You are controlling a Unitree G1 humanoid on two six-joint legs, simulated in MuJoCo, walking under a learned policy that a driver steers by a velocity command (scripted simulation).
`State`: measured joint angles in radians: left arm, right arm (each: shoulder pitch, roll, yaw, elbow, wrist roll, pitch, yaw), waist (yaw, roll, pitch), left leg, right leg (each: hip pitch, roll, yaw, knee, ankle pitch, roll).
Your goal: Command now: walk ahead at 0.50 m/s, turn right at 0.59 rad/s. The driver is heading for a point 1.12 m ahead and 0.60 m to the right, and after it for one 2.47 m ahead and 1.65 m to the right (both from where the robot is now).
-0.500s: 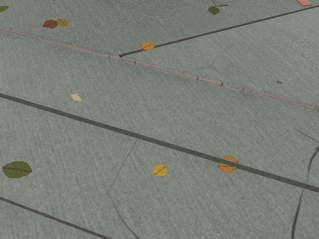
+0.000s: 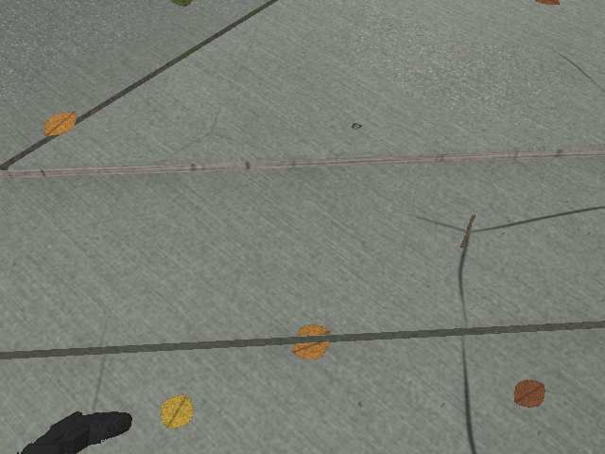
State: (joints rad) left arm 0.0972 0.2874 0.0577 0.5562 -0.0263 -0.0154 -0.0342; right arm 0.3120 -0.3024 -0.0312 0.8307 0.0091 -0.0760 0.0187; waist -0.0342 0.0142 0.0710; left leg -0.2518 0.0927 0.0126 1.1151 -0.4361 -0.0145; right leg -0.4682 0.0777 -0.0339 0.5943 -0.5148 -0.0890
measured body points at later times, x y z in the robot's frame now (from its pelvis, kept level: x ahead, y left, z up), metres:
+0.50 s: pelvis +0.22 +0.02 +0.04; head +0.22 +0.03 +0.49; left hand +0.48 +0.20 -0.03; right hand +0.13 -0.24 -0.08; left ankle +0.21 +0.15 -0.69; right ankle +0.24 -0.13 -0.59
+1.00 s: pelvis +0.41 -0.13 +0.05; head +0.44 -0.18 +0.49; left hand +0.68 +0.03 -0.04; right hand +0.40 -0.46 -0.05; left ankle +0.55 +0.00 -0.60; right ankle +0.41 -0.20 -0.69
